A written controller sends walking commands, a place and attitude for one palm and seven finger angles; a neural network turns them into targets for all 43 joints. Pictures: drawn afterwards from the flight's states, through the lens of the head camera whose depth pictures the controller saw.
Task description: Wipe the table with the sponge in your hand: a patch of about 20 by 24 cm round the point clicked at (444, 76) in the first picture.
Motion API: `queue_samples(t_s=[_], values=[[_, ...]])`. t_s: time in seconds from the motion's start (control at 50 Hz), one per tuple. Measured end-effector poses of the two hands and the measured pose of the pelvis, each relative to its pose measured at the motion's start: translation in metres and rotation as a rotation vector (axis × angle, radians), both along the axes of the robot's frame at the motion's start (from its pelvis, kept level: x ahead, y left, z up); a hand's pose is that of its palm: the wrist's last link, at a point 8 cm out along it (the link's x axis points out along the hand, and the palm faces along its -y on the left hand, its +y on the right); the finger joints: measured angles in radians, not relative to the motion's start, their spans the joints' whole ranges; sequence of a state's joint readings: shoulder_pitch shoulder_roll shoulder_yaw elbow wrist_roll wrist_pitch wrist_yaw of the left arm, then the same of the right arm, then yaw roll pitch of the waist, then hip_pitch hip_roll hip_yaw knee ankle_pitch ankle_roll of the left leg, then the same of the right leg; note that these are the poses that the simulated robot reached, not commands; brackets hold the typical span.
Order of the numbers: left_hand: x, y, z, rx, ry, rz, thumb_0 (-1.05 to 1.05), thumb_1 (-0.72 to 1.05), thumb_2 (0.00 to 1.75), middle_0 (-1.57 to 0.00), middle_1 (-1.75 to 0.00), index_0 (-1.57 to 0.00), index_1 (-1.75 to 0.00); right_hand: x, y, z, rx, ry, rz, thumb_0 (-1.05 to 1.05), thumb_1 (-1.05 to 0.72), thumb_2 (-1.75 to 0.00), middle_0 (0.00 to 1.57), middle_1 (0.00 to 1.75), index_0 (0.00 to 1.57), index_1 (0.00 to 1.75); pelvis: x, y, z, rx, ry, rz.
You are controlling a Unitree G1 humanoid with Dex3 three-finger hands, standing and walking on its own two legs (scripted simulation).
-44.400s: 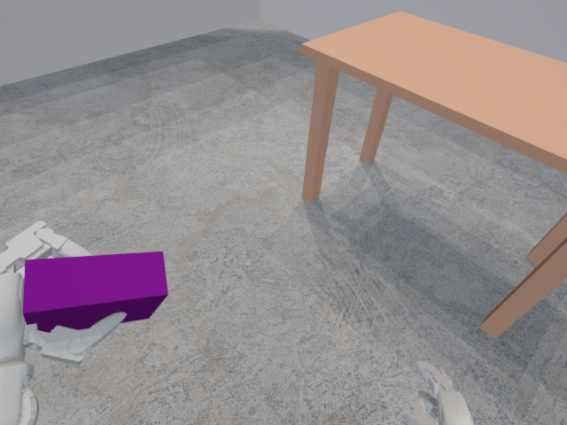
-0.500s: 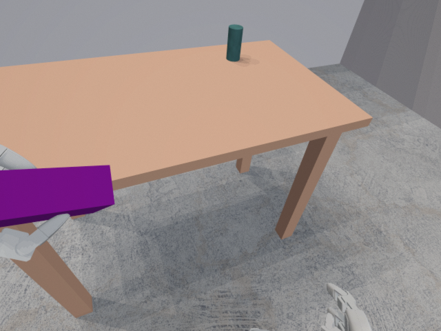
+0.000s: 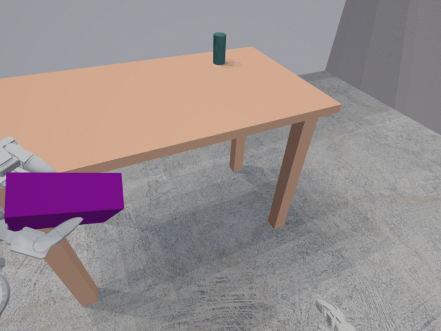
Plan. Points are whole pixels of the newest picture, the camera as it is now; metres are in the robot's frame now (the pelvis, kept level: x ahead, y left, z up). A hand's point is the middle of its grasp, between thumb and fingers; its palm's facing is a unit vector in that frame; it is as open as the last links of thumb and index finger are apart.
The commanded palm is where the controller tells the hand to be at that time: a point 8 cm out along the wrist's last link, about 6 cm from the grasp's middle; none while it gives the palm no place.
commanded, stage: stop stepping back and stand still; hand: left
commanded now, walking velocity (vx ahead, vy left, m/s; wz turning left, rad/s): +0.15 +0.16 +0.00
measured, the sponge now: (81, 201) +0.24 +0.21 +0.20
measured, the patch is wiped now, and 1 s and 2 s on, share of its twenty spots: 0.95 0.95 0.95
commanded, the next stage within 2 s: stand and wait in 1.00 s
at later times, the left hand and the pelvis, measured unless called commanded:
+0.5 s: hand (30, 225) +0.18 +0.23 +0.22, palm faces +0.42 -0.84 -0.34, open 9.3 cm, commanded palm +0.13 +0.28 +0.24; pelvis -0.03 +0.00 +0.01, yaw +0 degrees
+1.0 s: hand (17, 201) +0.21 +0.27 +0.22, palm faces +0.43 -0.83 -0.35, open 9.4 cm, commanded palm +0.16 +0.31 +0.24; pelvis +0.00 +0.03 +0.02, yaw +0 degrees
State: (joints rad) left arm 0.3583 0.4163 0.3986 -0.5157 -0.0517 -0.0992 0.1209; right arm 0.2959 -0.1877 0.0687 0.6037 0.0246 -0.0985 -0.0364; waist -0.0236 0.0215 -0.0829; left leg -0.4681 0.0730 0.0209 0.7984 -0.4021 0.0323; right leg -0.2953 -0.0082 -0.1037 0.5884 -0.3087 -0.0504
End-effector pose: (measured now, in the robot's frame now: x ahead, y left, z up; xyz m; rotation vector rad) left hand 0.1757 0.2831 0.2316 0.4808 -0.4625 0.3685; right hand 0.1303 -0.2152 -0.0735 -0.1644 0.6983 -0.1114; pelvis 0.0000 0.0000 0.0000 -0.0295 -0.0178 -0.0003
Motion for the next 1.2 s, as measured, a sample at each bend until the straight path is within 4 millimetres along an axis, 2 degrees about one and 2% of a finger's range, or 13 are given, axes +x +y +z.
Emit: queue_samples(t_s=[0.06, 0.14, 0.2, 0.26, 0.34, 0.42, 0.5, 0.6, 0.72, 0.9, 1.04, 1.2], values=[[-0.016, -0.009, -0.008, -0.022, 0.014, -0.036, -0.01, -0.48, 1.09, -0.8, -1.43, -0.83, -1.4, -0.005, -0.012, -0.006, -0.032, 0.043, 0.005, 0.01, -0.9, -0.9, 0.21, 0.3, 0.21, 0.3, -0.014, 0.0, -0.002, -0.023, -0.017, 0.005], [-0.029, -0.01, -0.008, -0.048, 0.004, -0.05, -0.01, -0.48, 1.09, -0.81, -1.43, -0.83, -1.4, -0.013, -0.024, 0.007, -0.084, 0.057, -0.036, 0.02, -0.91, -0.9, 0.21, 0.3, 0.21, 0.3, -0.021, 0.001, 0.004, 0.012, 0.003, -0.02], [-0.03, -0.005, -0.004, -0.03, -0.046, -0.052, -0.01, -0.48, 1.09, -0.81, -1.43, -0.83, -1.4, -0.012, -0.029, 0.013, -0.133, -0.017, -0.057, 0.02, -0.91, -0.9, 0.21, 0.3, 0.21, 0.3, -0.028, 0.007, -0.003, -0.002, 0.014, -0.025], [-0.025, -0.001, 0.003, -0.007, -0.061, -0.024, -0.01, -0.48, 1.09, -0.81, -1.43, -0.83, -1.4, -0.013, -0.027, 0.016, -0.105, -0.064, -0.086, 0.02, -0.91, -0.9, 0.2, 0.3, 0.2, 0.3, -0.034, 0.006, -0.003, 0.025, -0.007, -0.03], [-0.023, -0.004, 0.006, 0.004, -0.022, 0.008, -0.01, -0.48, 1.09, -0.81, -1.43, -0.83, -1.4, -0.016, -0.019, 0.013, -0.041, -0.075, -0.06, 0.01, -0.91, -0.9, 0.2, 0.3, 0.2, 0.3, -0.032, -0.001, 0.001, 0.025, -0.006, -0.001], [-0.032, -0.012, -0.002, -0.005, 0.016, -0.013, -0.01, -0.48, 1.09, -0.8, -1.43, -0.83, -1.4, -0.017, -0.017, 0.0, -0.032, 0.007, -0.009, 0.01, -0.91, -0.9, 0.2, 0.3, 0.2, 0.3, -0.033, -0.004, 0.0, 0.011, -0.014, 0.015], [-0.037, -0.009, -0.002, -0.035, 0.04, -0.008, -0.01, -0.48, 1.09, -0.81, -1.43, -0.83, -1.4, -0.02, -0.014, 0.004, -0.047, 0.076, -0.013, 0.02, -0.91, -0.9, 0.21, 0.3, 0.21, 0.3, -0.028, -0.001, 0.011, 0.028, 0.002, 0.007], [-0.03, 0.004, 0.001, -0.017, 0.005, 0.013, -0.01, -0.48, 1.09, -0.81, -1.43, -0.83, -1.4, -0.006, -0.011, 0.006, -0.088, 0.032, -0.026, 0.02, -0.91, -0.9, 0.21, 0.3, 0.21, 0.3, -0.022, 0.012, 0.006, 0.01, -0.001, 0.017], [-0.013, 0.02, 0.0, -0.034, 0.03, 0.056, -0.01, -0.48, 1.09, -0.81, -1.43, -0.83, -1.4, 0.018, 0.004, 0.016, -0.051, -0.018, -0.022, 0.02, -0.91, -0.9, 0.2, 0.3, 0.2, 0.3, -0.009, 0.018, 0.011, 0.009, -0.005, 0.009], [-0.001, 0.02, -0.005, -0.05, 0.063, 0.005, -0.01, -0.48, 1.09, -0.8, -1.43, -0.83, -1.4, 0.047, 0.022, 0.032, -0.043, -0.061, 0.016, 0.01, -0.91, -0.9, 0.2, 0.3, 0.21, 0.3, -0.001, 0.027, 0.017, 0.011, 0.0, -0.001], [-0.004, 0.027, -0.002, -0.045, 0.065, 0.02, -0.01, -0.48, 1.09, -0.81, -1.43, -0.83, -1.4, 0.051, 0.027, 0.034, -0.044, -0.054, 0.028, 0.01, -0.91, -0.9, 0.21, 0.3, 0.21, 0.3, -0.002, 0.03, 0.019, 0.011, 0.001, -0.004], [-0.004, 0.029, -0.006, -0.068, 0.08, 0.03, -0.01, -0.48, 1.09, -0.81, -1.43, -0.83, -1.4, 0.04, 0.026, 0.03, -0.051, -0.019, 0.019, 0.01, -0.91, -0.9, 0.21, 0.3, 0.21, 0.3, -0.004, 0.032, 0.021, 0.009, 0.005, -0.004]])
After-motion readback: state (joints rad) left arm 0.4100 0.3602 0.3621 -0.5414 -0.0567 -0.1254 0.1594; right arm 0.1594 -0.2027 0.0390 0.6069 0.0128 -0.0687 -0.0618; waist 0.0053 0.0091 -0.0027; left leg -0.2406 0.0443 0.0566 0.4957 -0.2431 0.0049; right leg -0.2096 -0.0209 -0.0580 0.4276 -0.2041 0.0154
